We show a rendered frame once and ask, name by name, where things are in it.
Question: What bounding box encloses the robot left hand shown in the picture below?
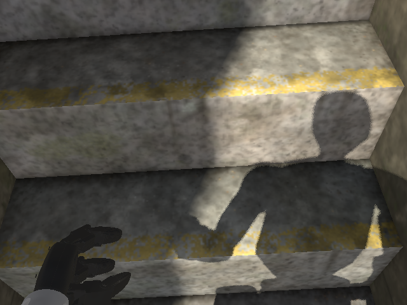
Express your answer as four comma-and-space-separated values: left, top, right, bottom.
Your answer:
34, 224, 131, 305

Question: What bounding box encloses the left robot forearm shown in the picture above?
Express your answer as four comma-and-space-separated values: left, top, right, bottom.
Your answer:
21, 289, 69, 305

